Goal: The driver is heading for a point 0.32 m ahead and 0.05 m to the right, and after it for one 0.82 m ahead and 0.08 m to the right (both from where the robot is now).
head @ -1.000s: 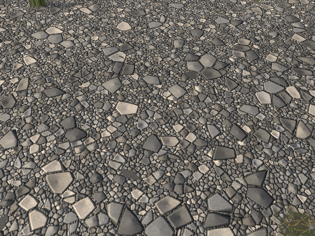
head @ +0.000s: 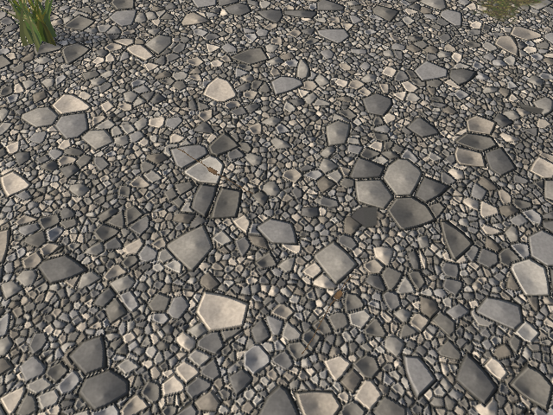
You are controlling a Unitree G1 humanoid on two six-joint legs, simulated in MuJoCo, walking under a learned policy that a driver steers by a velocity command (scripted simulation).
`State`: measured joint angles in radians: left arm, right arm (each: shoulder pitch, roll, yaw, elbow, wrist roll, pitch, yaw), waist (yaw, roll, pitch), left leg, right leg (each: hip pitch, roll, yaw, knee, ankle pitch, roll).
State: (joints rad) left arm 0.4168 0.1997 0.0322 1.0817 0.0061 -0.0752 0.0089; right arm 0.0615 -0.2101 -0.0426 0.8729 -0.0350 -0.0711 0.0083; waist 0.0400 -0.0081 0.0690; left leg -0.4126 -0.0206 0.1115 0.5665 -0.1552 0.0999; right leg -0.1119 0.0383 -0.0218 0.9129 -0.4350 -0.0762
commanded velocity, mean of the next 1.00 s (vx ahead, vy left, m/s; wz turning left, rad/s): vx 0.20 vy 0.00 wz -0.29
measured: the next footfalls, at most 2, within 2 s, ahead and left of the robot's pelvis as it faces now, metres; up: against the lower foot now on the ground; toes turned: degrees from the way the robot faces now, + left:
right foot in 0.44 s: +0.36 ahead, -0.09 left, +0.00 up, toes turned -10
left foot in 0.98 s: +0.33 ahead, +0.10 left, +0.00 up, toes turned -20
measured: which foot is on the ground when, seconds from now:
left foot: down 0.00-0.44, up 0.46-0.96, down 0.98-1.00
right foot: up 0.00-0.42, down 0.44-0.98, up 1.00-1.00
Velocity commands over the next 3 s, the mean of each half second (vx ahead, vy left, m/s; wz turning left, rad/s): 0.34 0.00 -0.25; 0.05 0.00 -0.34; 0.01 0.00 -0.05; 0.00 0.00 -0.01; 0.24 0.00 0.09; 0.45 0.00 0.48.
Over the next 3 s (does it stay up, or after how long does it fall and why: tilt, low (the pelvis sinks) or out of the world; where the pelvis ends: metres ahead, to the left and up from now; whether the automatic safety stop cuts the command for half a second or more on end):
stays up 0.62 -0.08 0.01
